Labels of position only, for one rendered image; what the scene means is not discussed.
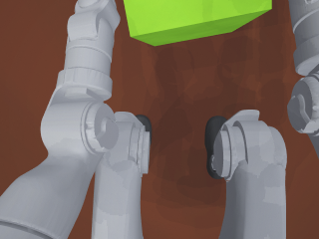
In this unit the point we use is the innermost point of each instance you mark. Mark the right robot forearm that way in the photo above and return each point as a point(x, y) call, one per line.
point(304, 16)

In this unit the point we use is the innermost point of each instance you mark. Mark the robot left foot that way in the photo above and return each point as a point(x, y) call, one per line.
point(147, 123)

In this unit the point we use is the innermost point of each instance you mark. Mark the robot left upper arm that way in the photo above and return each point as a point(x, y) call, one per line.
point(45, 202)

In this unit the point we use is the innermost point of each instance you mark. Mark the left robot forearm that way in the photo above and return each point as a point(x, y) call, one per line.
point(89, 53)

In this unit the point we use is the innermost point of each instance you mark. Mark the robot right upper arm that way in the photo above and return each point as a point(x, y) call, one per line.
point(303, 108)

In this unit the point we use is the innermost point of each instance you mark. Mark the carton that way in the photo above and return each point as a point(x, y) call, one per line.
point(161, 22)

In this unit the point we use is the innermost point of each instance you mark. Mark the right robot shin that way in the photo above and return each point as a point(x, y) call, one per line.
point(279, 144)

